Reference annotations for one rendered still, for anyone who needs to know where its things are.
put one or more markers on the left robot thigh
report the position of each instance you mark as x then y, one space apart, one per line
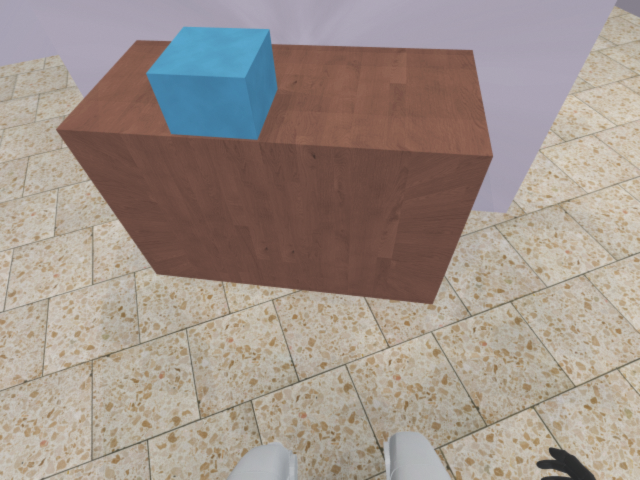
266 462

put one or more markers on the right robot thigh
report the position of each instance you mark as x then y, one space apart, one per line
410 456

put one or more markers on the robot thigh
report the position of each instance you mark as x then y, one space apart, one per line
410 456
266 462

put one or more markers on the pedestal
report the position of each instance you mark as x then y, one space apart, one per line
360 183

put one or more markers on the carton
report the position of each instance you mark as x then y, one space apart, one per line
216 82

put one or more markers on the right robot hand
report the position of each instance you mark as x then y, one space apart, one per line
566 463

